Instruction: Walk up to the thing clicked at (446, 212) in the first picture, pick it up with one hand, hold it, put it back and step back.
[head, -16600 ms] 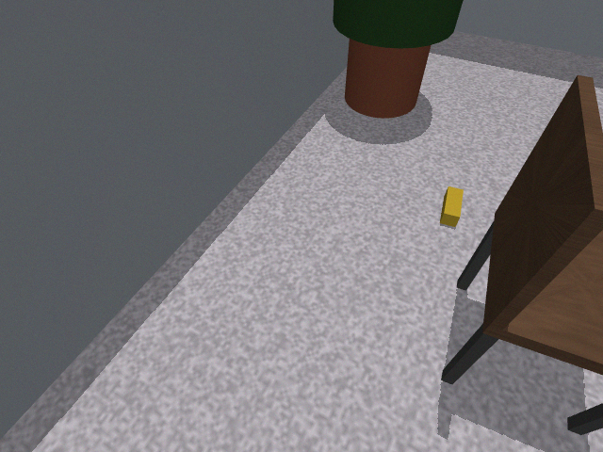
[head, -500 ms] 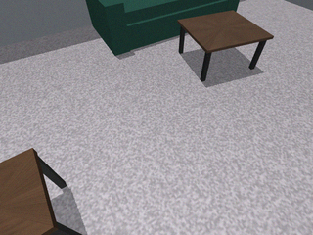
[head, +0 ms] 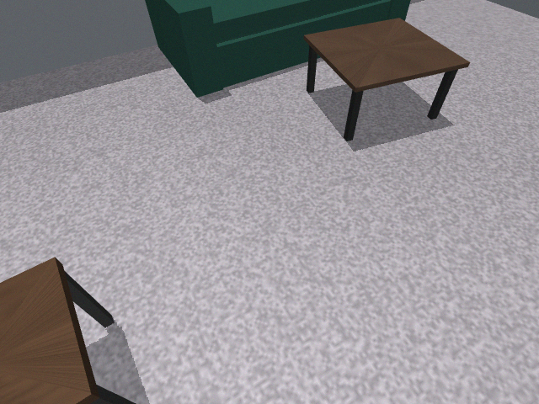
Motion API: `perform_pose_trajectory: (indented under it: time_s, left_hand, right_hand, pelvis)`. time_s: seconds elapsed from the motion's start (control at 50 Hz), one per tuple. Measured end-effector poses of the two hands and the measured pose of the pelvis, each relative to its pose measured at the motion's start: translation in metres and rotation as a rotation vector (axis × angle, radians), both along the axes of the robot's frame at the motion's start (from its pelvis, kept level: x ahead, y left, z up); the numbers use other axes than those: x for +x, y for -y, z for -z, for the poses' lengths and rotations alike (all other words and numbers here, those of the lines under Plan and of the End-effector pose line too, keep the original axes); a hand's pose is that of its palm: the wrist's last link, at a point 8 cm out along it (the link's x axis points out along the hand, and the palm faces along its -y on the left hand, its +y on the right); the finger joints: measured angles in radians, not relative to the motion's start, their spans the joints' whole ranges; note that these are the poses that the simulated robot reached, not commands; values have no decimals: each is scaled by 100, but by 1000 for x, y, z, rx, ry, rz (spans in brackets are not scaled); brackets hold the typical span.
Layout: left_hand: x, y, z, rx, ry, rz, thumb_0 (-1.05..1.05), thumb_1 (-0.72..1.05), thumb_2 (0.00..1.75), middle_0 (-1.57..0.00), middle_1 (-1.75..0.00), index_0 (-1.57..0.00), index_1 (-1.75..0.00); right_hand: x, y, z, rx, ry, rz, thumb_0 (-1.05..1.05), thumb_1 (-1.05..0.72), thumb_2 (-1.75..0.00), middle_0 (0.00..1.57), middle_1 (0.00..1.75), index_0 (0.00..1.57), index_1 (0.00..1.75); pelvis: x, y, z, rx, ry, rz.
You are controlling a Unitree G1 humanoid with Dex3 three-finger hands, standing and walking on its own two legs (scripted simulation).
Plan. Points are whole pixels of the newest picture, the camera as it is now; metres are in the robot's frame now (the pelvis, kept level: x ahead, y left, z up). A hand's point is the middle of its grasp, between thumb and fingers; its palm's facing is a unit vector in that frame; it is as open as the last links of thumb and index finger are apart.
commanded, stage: stand
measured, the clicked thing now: out of the picture +0.54 +1.29 -0.75
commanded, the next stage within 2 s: walk up in 0.96 s
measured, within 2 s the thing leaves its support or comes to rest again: neither
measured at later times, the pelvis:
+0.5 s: pelvis +0.01 +0.00 +0.00, yaw +0 degrees
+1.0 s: pelvis +0.01 +0.00 +0.00, yaw -1 degrees
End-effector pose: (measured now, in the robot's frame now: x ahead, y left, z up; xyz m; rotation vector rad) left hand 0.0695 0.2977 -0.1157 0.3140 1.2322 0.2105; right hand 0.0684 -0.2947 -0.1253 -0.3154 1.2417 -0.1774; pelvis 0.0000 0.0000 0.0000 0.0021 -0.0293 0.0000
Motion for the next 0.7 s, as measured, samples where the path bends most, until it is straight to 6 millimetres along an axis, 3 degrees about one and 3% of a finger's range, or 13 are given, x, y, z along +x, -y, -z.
perform_pose_trajectory:
  time_s: [0.7]
  left_hand:
    - [8, 0, 0, 1, -1, 14, 1, 90, 90, -20, -30, -21, -30]
  right_hand:
    - [2, 1, -1, -3, -1, 7, 0, -90, -90, 21, 30, 20, 30]
  pelvis:
    - [6, 0, 0, -1, -5, 8]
